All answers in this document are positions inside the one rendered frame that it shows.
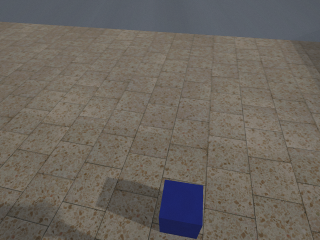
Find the carton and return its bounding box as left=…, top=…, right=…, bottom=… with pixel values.
left=159, top=180, right=203, bottom=239

